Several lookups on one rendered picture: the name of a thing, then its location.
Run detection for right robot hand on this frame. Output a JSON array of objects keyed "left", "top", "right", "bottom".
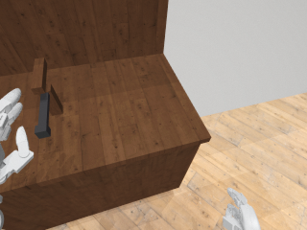
[{"left": 223, "top": 187, "right": 261, "bottom": 230}]

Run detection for tap lever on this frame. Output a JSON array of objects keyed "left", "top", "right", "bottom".
[{"left": 35, "top": 92, "right": 51, "bottom": 139}]

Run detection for counter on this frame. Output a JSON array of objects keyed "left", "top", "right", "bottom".
[{"left": 0, "top": 0, "right": 211, "bottom": 230}]

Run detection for left robot hand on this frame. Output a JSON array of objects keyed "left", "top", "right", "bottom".
[{"left": 0, "top": 88, "right": 34, "bottom": 185}]

